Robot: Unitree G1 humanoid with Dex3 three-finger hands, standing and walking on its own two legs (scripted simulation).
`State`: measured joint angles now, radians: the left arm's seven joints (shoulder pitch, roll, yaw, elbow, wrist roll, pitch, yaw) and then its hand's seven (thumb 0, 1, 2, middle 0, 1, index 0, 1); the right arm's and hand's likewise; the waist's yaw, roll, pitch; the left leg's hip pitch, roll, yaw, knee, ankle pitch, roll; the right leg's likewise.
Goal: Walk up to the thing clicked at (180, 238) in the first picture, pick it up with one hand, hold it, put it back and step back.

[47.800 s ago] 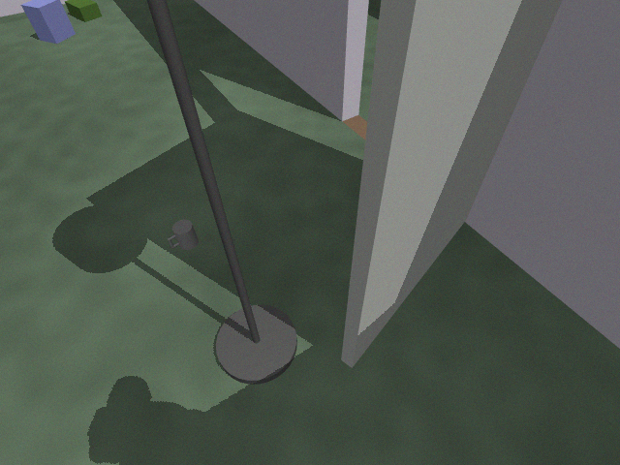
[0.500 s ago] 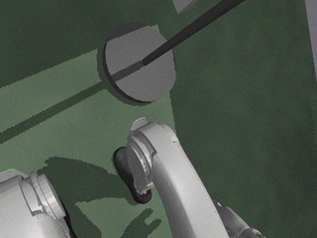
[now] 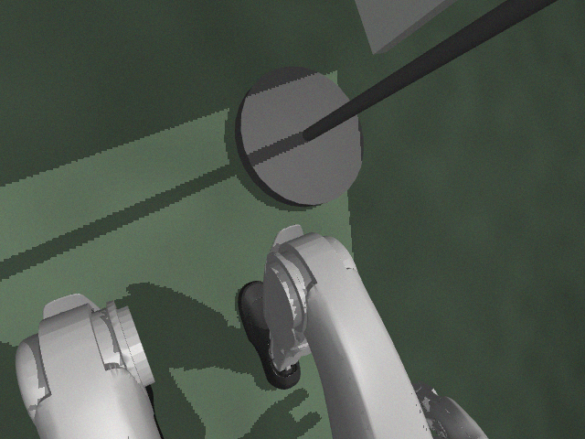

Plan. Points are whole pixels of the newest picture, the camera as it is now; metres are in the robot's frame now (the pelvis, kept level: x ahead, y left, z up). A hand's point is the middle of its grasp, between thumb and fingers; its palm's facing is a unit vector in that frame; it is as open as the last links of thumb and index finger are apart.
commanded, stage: settle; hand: left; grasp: from above
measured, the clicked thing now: out of the picture +0.50 +0.36 -0.25
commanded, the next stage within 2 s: lift in 0.36 s
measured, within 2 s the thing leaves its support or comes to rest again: neither
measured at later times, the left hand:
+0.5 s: hand out of the picture +0.49 +0.34 -0.14, palm faces -0.44 -0.11 -0.89, open 9.9 cm
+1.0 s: hand out of the picture +0.43 +0.35 -0.03, palm faces -0.45 -0.15 -0.88, open 9.9 cm
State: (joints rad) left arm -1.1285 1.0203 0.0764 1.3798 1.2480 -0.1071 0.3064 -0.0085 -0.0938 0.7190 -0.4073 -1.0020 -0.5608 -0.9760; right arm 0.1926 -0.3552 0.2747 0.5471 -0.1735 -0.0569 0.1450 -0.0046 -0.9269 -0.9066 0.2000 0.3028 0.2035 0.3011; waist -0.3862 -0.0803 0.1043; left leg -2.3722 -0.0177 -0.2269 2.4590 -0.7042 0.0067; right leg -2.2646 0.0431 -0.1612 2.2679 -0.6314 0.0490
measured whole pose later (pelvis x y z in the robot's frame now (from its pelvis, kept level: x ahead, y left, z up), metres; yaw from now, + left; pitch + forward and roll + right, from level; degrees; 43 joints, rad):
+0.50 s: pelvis -0.01 +0.00 +0.02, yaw +4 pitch +36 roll -13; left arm -1.11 0.89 0.02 1.24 1.19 -0.11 0.12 -0.01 -0.08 0.66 -0.48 -0.89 -0.63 -0.88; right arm 0.17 -0.33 0.19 0.53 -0.12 0.06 0.09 -0.01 -0.92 -0.90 0.20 0.30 0.20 0.30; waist -0.33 -0.02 0.03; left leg -2.33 -0.03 -0.17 2.35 -0.66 0.01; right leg -2.23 0.02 -0.11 2.21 -0.62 0.04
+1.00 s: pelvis -0.01 +0.00 +0.09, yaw +8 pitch +37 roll -9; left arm -0.86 0.74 0.00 0.96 1.06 -0.10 -0.01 -0.01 -0.04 0.62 -0.45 -0.88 -0.61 -0.87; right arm 0.21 -0.29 0.08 0.58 -0.03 0.13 0.04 0.00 -0.92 -0.91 0.20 0.30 0.20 0.30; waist -0.21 0.04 -0.12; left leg -2.14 -0.02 -0.09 2.12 -0.64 0.03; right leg -2.07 0.00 -0.05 2.02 -0.61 0.04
